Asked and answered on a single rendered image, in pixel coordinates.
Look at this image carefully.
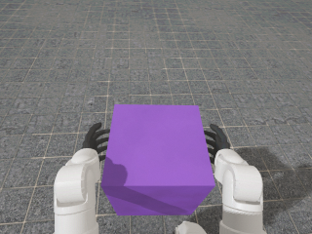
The robot right forearm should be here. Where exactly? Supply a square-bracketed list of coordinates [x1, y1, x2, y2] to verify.
[214, 148, 267, 234]

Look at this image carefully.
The left robot hand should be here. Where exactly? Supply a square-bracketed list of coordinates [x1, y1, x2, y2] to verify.
[82, 122, 110, 161]

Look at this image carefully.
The robot right thigh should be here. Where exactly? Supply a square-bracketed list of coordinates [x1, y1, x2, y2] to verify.
[175, 221, 207, 234]

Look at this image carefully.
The robot left forearm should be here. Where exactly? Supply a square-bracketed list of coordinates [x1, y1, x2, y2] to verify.
[53, 148, 101, 234]

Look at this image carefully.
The right robot hand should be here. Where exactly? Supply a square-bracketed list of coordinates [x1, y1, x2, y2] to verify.
[204, 124, 230, 164]

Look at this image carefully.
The carton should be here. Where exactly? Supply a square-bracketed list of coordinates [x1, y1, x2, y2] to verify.
[100, 104, 215, 215]

